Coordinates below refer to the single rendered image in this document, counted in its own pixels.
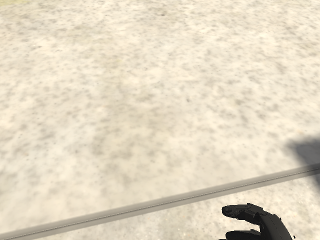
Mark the right robot hand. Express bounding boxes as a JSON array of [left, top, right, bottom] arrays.
[[219, 203, 296, 240]]

